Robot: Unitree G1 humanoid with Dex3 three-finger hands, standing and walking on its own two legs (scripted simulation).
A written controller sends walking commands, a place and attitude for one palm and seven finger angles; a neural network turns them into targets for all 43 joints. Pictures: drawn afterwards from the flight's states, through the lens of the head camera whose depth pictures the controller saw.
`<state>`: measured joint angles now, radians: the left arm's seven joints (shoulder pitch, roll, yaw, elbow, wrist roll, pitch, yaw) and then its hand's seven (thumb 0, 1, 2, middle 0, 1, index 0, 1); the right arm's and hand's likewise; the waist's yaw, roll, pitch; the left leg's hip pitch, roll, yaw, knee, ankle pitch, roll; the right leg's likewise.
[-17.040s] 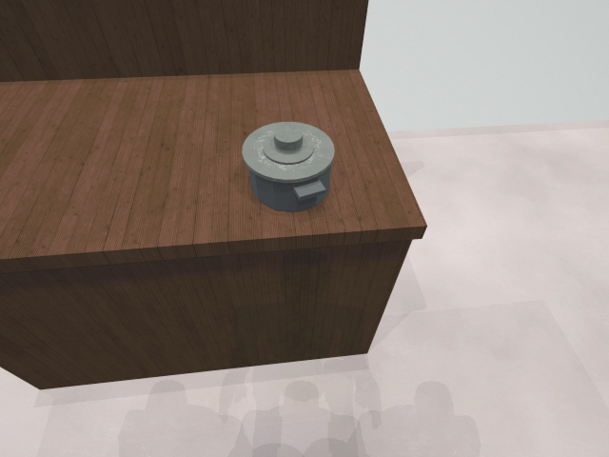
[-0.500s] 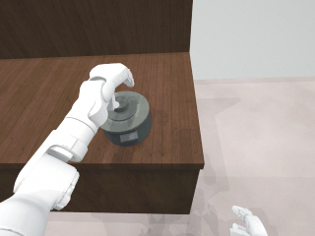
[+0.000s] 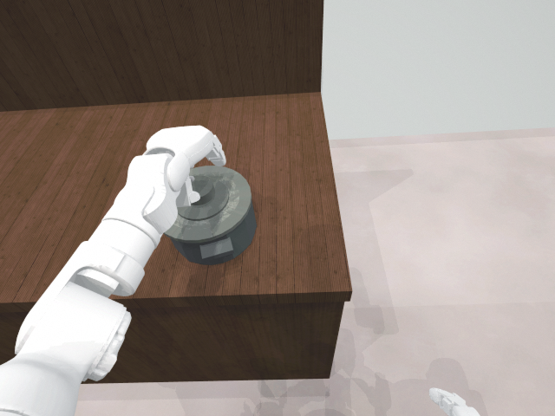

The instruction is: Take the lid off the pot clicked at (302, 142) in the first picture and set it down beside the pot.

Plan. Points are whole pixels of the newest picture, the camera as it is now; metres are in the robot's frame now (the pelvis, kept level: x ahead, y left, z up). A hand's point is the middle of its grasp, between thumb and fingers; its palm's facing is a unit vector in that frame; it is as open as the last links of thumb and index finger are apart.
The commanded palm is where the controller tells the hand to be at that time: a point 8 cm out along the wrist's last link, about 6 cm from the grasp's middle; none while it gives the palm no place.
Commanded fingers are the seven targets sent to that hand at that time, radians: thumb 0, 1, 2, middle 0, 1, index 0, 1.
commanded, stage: lower the open fingers around the knob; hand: left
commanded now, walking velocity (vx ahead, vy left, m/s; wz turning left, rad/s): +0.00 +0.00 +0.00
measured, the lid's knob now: (198, 190) +0.46 +0.14 +0.06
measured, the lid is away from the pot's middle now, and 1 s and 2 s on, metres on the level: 0.00 0.01 0.01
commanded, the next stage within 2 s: close the fingers and squeeze the knob in 0.62 s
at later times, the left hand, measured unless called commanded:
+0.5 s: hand (192, 193) +0.44 +0.14 +0.09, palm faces -0.32 -0.08 -0.94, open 10.0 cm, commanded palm +0.42 +0.15 +0.15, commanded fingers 0.00 -0.29 1.43 -0.84 -0.08 -0.84 -0.08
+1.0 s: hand (186, 196) +0.43 +0.15 +0.08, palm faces -0.33 -0.08 -0.94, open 9.8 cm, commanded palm +0.42 +0.16 +0.15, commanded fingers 0.00 -0.01 1.10 -0.60 -0.78 -0.60 -0.78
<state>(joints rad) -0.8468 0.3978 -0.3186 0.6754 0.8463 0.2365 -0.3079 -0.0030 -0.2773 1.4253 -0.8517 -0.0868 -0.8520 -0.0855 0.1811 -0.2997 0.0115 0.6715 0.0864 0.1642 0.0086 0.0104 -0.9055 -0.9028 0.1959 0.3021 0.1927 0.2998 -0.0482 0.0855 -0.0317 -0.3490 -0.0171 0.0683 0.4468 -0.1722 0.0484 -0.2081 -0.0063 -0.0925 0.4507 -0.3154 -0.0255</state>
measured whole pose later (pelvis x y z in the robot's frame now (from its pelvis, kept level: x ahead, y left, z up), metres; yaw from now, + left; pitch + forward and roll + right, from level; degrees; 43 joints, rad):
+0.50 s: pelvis +0.00 +0.01 +0.00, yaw +0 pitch +6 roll +0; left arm -0.86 0.34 -0.32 0.80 0.86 0.21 -0.23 0.00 -0.28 1.43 -0.87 -0.10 -0.85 -0.08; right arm 0.15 -0.27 0.03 0.68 0.09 0.20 0.01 0.01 -0.90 -0.90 0.20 0.30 0.19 0.30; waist -0.04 0.07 -0.04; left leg -0.40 -0.02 0.07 0.47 -0.18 0.06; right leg -0.25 -0.01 -0.09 0.48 -0.32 -0.02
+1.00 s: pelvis -0.01 +0.01 +0.00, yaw -1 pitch +5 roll -1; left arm -0.84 0.37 -0.29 0.83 0.86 0.20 -0.21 0.00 -0.12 1.17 -0.64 -0.56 -0.64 -0.56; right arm 0.20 -0.28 0.01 0.68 0.09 0.18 0.00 0.01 -0.90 -0.90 0.20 0.30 0.19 0.30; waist -0.06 0.07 -0.04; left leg -0.40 -0.01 0.08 0.47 -0.17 0.06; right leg -0.26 0.00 -0.08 0.47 -0.30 -0.02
